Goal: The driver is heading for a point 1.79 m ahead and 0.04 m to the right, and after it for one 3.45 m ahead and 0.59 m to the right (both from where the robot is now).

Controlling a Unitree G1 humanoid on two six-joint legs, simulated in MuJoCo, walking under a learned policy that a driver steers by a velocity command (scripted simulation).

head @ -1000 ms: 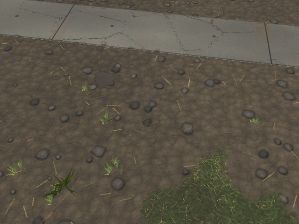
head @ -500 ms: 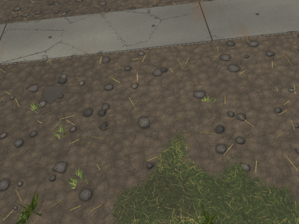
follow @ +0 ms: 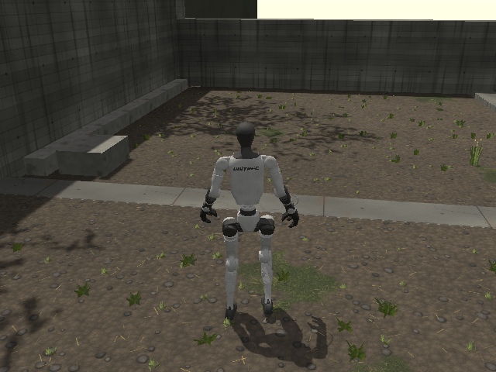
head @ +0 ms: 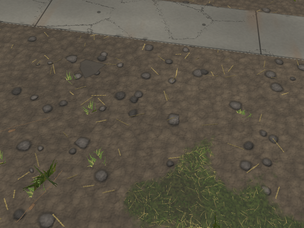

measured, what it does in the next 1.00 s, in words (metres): walks ahead: right foot, then left foot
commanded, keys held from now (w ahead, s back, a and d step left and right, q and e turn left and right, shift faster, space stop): w+q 0.26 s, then w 0.02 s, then w+e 0.72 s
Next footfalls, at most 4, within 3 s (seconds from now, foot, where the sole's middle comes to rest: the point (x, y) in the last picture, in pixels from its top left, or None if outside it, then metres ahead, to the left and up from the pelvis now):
0.12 right None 0.06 -0.13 -0.78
0.60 left None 0.28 0.18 -0.78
1.10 right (170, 196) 0.57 -0.09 -0.78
1.66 left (138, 131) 0.92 0.06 -0.78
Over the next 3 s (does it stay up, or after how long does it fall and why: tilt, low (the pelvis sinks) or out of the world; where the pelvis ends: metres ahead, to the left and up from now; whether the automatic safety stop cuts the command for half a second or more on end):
stays up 1.45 0.00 -0.01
